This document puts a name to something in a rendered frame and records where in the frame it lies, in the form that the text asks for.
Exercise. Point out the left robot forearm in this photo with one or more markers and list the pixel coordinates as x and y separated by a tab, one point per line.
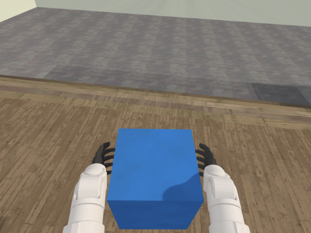
87	207

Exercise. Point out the robot right hand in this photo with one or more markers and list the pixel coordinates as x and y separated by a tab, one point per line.
208	157

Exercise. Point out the carton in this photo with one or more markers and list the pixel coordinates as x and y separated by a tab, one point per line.
155	181

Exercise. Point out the robot left hand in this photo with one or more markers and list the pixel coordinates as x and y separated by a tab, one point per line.
100	157

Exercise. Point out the right robot forearm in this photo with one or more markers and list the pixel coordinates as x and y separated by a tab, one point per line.
223	202

